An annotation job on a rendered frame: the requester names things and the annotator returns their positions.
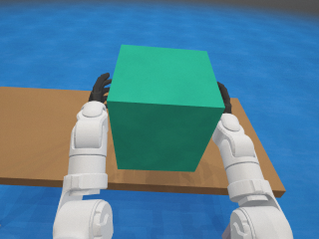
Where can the left robot forearm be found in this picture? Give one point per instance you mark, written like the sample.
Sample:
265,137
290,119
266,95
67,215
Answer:
88,152

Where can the left robot upper arm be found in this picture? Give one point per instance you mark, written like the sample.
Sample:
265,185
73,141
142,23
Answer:
84,219

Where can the carton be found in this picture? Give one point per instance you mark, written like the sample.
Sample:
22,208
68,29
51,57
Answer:
164,105

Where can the table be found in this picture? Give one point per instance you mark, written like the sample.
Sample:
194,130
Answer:
35,137

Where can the robot left hand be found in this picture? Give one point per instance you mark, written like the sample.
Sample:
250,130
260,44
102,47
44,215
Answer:
98,91

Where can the robot right hand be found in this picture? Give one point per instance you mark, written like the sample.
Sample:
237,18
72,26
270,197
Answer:
225,97

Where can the right robot upper arm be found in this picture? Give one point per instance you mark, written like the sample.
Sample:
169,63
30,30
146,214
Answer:
258,222

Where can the right robot forearm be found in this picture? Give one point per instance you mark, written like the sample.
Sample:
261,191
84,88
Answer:
246,184

